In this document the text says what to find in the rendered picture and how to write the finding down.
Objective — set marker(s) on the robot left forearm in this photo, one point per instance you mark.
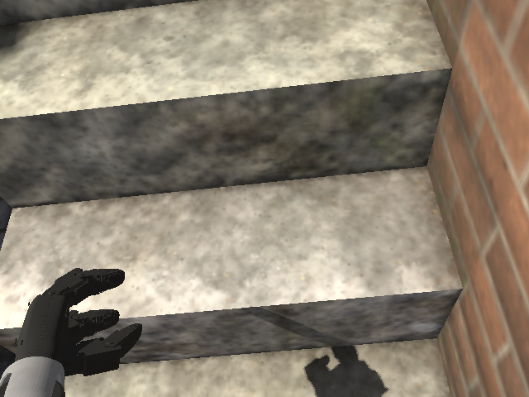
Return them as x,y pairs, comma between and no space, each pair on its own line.
34,376

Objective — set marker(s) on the robot left hand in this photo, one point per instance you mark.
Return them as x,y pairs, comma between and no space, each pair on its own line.
51,330

